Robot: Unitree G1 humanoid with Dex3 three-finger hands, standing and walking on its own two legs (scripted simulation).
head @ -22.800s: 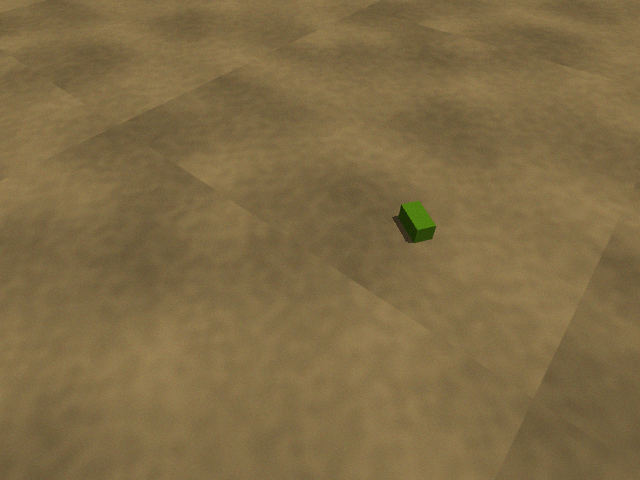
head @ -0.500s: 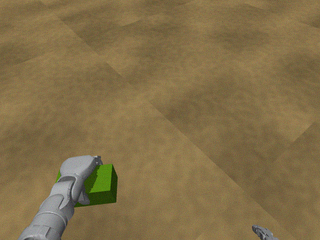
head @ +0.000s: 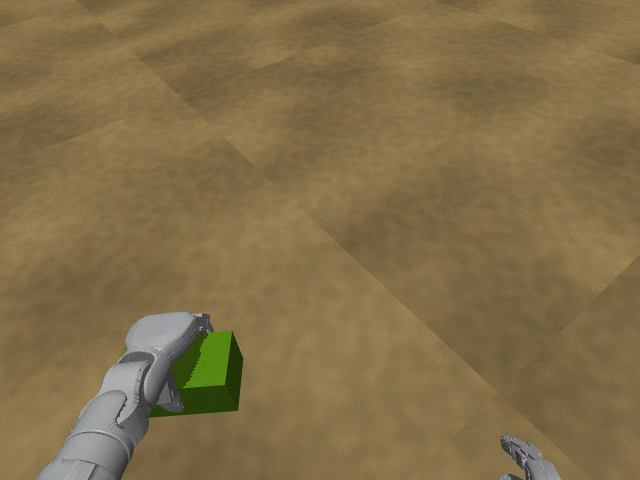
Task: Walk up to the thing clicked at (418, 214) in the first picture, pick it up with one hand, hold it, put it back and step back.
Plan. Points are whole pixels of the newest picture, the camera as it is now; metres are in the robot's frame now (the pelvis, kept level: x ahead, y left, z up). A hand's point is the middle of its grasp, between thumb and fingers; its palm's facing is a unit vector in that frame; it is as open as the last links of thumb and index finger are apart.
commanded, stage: hold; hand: left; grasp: from above
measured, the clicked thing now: (182, 374) +0.31 +0.22 -0.08
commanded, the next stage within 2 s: crouch in 1.14 s
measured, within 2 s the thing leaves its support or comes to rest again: neither
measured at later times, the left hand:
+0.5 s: hand (172, 366) +0.29 +0.21 -0.02, palm faces -0.44 -0.05 -0.90, open 11.2 cm
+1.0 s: hand (170, 363) +0.29 +0.21 -0.02, palm faces -0.44 -0.05 -0.90, open 11.2 cm
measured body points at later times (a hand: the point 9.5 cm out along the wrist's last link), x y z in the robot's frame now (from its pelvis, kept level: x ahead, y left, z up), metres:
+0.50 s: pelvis -0.01 +0.00 +0.01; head +0.00 -0.03 +0.46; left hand +0.31 +0.21 +0.03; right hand +0.14 -0.26 -0.11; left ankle +0.02 +0.13 -0.72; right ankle +0.02 -0.14 -0.72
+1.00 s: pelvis +0.00 +0.00 +0.01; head +0.00 -0.03 +0.46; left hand +0.31 +0.22 +0.04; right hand +0.14 -0.26 -0.11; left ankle +0.02 +0.13 -0.72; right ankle +0.02 -0.14 -0.72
